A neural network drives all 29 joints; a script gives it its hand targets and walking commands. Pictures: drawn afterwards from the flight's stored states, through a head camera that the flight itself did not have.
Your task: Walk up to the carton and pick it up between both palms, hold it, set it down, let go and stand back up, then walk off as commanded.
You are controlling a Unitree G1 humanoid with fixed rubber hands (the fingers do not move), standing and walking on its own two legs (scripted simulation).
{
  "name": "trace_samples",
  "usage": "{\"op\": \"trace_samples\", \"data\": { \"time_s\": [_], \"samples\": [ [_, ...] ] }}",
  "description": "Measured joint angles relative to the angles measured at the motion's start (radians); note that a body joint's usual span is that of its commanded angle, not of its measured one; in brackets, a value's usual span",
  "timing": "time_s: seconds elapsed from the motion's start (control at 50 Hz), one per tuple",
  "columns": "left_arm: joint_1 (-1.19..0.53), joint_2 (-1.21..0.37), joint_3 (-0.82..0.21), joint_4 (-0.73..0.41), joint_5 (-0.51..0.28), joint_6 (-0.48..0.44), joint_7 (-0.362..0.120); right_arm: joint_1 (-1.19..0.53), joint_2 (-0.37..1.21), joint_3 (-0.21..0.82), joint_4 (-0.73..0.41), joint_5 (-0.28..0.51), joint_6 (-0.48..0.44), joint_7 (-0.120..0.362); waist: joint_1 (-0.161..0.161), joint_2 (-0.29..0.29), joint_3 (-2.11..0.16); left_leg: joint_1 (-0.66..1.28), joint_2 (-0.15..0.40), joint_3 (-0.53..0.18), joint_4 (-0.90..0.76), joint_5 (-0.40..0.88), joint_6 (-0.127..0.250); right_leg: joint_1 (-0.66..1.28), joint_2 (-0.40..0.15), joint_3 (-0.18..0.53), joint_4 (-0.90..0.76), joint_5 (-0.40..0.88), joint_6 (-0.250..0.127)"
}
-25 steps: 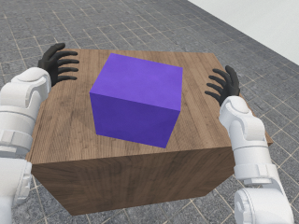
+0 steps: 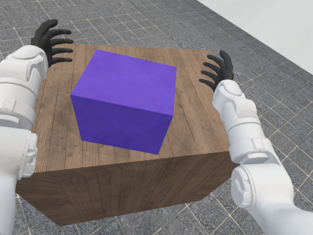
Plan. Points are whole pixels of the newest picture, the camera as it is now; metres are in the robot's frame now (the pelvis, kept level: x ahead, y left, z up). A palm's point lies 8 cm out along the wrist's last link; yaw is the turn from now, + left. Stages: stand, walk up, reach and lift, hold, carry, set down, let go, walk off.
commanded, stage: reach and lift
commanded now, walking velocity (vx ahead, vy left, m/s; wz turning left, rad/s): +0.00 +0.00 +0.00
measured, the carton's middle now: (128, 104) +0.48 -0.02 +0.04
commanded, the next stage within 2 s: none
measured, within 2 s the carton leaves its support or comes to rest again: neither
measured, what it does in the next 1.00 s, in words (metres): stands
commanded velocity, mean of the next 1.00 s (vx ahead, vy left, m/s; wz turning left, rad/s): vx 0.00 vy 0.00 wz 0.00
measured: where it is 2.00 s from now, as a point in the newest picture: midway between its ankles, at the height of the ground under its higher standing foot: outside the picture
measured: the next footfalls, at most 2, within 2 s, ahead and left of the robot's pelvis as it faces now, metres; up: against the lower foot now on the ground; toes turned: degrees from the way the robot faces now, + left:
none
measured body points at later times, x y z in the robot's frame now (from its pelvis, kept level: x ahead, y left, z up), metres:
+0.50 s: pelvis -0.02 -0.02 -0.01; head +0.07 +0.05 +0.43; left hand +0.51 +0.17 +0.09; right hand +0.41 -0.22 +0.11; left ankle +0.02 +0.06 -0.74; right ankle -0.02 -0.12 -0.74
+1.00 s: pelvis +0.00 +0.02 -0.02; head +0.10 +0.08 +0.41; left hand +0.54 +0.14 +0.08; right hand +0.43 -0.20 +0.09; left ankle +0.02 +0.06 -0.74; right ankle -0.02 -0.12 -0.74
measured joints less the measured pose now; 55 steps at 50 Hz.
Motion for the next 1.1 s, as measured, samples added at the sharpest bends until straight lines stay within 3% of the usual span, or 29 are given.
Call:
{"op": "trace_samples", "data": {
  "time_s": [0.26,0.58,0.78,0.96,1.1],
  "samples": [
    [-0.050,-0.005,0.021,0.232,0.046,-0.140,-0.019,-0.034,0.087,-0.015,0.133,-0.047,-0.080,-0.046,-0.027,-0.033,-0.037,-0.047,0.008,-0.014,-0.006,0.022,-0.020,-0.066,0.008,-0.015,0.039,-0.007,-0.022],
    [0.055,-0.076,0.017,0.234,0.076,-0.319,0.011,0.060,0.167,-0.085,0.133,-0.181,-0.211,-0.045,-0.019,-0.004,-0.094,-0.255,0.006,-0.028,0.055,0.034,-0.012,-0.272,0.004,-0.033,0.109,-0.006,-0.019],
    [0.096,-0.120,0.030,0.186,0.099,-0.333,0.041,0.081,0.162,-0.109,0.148,-0.179,-0.261,-0.023,-0.015,0.017,-0.130,-0.333,0.010,-0.014,0.122,-0.006,0.002,-0.341,0.005,-0.020,0.149,-0.027,-0.004],
    [0.027,-0.168,0.046,0.208,0.115,-0.319,0.051,0.002,0.140,-0.144,0.192,-0.202,-0.265,0.015,-0.004,0.054,-0.115,-0.340,0.003,-0.013,0.173,-0.046,0.018,-0.335,-0.003,-0.019,0.175,-0.054,0.016],
    [0.010,-0.225,0.104,0.221,0.198,-0.318,0.053,-0.023,0.174,-0.197,0.263,-0.250,-0.318,0.017,0.009,0.062,-0.098,-0.304,0.001,-0.018,0.179,-0.063,0.023,-0.285,-0.004,-0.023,0.156,-0.056,0.025]
  ]
}}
